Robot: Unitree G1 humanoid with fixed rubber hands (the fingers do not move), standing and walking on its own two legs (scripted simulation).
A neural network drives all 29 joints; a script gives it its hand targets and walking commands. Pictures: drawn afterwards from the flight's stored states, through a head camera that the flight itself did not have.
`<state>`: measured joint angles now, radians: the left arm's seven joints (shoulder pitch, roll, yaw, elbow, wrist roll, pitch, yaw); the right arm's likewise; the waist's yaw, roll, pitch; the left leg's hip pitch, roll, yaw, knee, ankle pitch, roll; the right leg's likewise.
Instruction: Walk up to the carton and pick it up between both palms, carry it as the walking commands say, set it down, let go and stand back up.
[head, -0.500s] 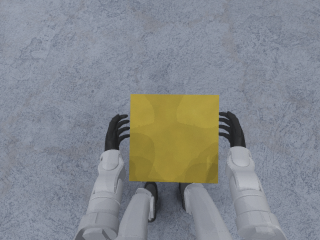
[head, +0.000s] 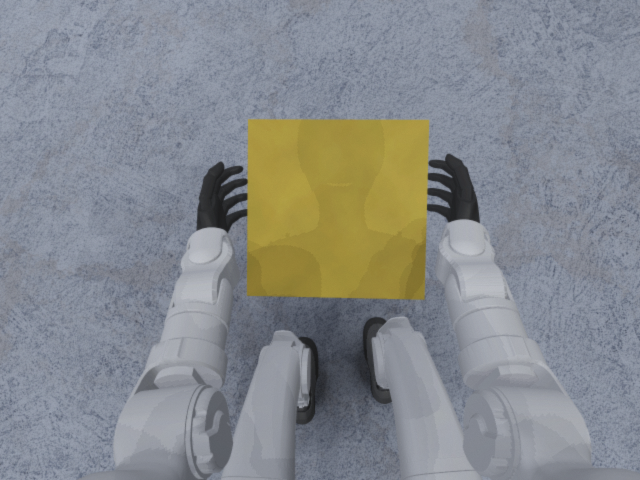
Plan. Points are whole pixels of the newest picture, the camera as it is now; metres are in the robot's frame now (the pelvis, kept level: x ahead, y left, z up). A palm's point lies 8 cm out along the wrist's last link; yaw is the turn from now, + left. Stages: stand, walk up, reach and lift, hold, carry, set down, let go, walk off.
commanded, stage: set down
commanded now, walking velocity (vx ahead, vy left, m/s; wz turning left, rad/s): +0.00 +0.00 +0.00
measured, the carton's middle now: (336, 212) +0.44 -0.01 -0.20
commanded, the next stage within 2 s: none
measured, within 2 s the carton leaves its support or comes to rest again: neither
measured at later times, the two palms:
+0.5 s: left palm (242, 213) +0.45 +0.13 -0.20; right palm (448, 209) +0.43 -0.18 -0.20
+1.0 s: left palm (256, 206) +0.48 +0.13 -0.29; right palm (430, 207) +0.46 -0.18 -0.30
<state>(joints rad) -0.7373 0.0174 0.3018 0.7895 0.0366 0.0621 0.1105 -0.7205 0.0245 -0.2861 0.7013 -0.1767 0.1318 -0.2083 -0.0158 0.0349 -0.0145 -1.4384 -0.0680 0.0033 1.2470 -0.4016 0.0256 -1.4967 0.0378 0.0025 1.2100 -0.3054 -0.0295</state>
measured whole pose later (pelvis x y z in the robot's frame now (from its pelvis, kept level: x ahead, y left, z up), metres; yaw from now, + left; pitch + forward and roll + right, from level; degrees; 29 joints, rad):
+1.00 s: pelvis -0.03 +0.01 -0.15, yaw +0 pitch +42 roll +0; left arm -1.19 0.11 0.26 0.72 0.04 0.28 0.17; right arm -1.11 -0.07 -0.40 0.59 -0.18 0.32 -0.22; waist -0.02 0.03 0.16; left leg -2.03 -0.08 0.01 1.79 -0.50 0.02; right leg -2.08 0.04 -0.02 1.72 -0.38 -0.03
